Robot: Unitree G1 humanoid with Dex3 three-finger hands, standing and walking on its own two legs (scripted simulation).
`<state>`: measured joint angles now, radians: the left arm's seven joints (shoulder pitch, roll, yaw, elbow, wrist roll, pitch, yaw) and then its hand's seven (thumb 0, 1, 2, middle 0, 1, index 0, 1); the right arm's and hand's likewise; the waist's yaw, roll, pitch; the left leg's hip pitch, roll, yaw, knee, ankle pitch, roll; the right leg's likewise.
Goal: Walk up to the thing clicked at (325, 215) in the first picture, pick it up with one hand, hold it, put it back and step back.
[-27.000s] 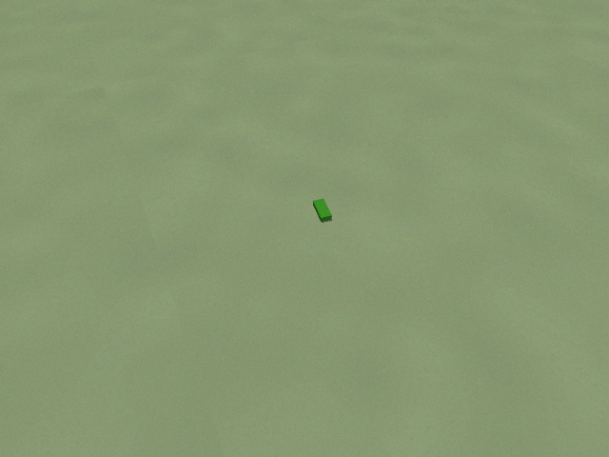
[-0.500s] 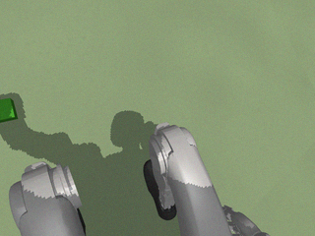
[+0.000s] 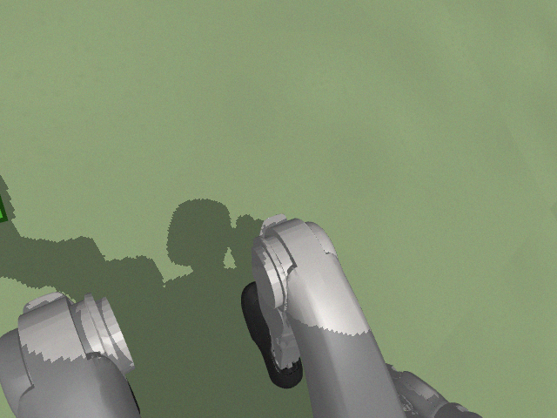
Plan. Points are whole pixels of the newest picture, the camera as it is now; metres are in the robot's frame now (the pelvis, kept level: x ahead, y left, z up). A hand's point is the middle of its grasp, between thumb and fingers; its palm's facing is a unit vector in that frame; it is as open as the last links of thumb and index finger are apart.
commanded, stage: rest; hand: left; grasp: from above
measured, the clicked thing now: out of the picture +0.45 +0.30 -0.27
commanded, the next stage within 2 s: open in 0.34 s
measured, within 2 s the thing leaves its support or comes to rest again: neither
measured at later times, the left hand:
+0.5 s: hand out of the picture +0.44 +0.30 -0.24, palm faces -0.44 -0.12 -0.89, open 7.8 cm
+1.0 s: hand out of the picture +0.44 +0.31 -0.24, palm faces -0.44 -0.12 -0.89, open 10.8 cm
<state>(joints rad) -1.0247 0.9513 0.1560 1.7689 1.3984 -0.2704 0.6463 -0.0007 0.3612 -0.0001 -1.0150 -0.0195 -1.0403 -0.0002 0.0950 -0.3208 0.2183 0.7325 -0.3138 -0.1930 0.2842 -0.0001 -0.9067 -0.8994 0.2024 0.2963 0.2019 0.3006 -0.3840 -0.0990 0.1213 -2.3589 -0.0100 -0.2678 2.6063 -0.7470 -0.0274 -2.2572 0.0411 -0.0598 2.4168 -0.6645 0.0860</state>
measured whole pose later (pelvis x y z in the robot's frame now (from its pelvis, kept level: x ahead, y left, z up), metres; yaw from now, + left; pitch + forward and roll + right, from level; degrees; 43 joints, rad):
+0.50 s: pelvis +0.00 +0.00 +0.00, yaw -1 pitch +26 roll -15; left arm -1.05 0.98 0.12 1.81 1.36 -0.25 0.68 -0.01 0.35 0.01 -1.02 -0.04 -1.04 -0.03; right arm 0.06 -0.35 0.27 0.72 -0.32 -0.25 0.31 0.00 -0.91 -0.90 0.20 0.30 0.20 0.30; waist -0.40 -0.11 0.16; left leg -2.34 0.00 -0.29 2.61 -0.75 -0.03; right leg -2.24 0.05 -0.08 2.40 -0.65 0.09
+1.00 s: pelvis +0.00 +0.00 +0.00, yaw -1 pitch +26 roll -15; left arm -1.05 0.99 0.11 1.78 1.35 -0.25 0.68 0.00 0.01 0.54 -0.58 -0.48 -0.56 -0.49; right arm 0.06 -0.36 0.27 0.71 -0.32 -0.26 0.31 0.00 -0.91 -0.90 0.20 0.30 0.20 0.30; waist -0.39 -0.12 0.17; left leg -2.34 -0.01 -0.30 2.60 -0.75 -0.03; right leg -2.23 0.04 -0.09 2.39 -0.65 0.09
